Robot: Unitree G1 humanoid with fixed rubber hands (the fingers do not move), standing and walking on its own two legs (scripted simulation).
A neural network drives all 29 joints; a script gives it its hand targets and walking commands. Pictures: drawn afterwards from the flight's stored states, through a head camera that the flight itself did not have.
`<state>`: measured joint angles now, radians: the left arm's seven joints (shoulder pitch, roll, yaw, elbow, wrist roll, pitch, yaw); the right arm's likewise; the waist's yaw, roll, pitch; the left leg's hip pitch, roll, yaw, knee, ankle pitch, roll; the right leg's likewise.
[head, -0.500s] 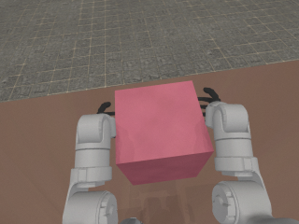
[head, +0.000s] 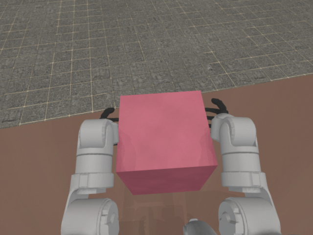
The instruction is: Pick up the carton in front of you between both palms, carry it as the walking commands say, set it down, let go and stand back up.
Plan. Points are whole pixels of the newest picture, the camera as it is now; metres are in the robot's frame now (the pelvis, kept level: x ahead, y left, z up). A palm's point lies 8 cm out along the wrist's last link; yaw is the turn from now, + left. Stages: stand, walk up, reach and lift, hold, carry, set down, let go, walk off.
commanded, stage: carry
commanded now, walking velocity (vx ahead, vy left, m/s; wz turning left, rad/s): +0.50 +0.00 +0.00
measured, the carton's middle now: (163, 147) +0.36 -0.01 -0.02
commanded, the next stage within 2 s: none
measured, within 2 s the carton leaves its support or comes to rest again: neither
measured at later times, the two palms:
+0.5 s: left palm (117, 62) +0.63 +0.12 +0.08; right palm (202, 51) +0.66 -0.16 +0.09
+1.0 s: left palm (115, 27) +0.91 +0.15 +0.05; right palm (181, 21) +0.91 -0.13 +0.07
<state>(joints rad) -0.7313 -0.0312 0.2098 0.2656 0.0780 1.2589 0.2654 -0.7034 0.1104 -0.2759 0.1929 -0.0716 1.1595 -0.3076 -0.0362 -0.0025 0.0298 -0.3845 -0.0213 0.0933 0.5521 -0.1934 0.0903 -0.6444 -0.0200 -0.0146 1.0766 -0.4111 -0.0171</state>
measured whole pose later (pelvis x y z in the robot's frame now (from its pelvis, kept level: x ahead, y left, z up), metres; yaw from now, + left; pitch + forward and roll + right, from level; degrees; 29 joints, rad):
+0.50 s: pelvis +0.27 -0.04 -0.01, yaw +1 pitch +5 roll +1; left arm -0.74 -0.07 0.24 0.19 0.05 1.29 0.34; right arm -0.77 0.06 -0.27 0.20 -0.10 1.20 -0.24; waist 0.04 0.01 0.03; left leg -0.65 0.03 0.01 1.00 -0.37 0.01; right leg -0.35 0.02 -0.09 0.52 -0.20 -0.10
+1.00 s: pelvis +0.54 +0.02 -0.04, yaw +0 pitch +5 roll -1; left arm -0.76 -0.03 0.22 0.22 0.08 1.27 0.27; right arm -0.74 0.11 -0.29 0.15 -0.06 1.18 -0.34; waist -0.04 -0.01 0.04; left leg -0.34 -0.02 0.09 0.55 -0.23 0.08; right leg -0.70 -0.04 -0.01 0.95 -0.31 -0.01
